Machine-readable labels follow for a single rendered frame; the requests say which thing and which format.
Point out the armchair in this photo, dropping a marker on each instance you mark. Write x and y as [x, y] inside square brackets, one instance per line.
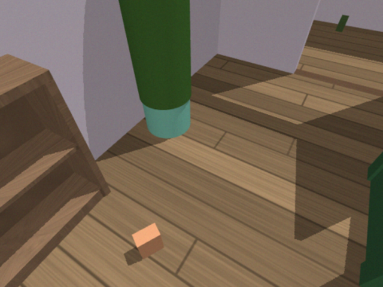
[371, 271]

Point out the bookshelf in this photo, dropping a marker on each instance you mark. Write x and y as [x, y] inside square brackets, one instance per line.
[49, 179]

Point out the potted plant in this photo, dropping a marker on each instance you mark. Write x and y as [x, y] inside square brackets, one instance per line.
[158, 36]

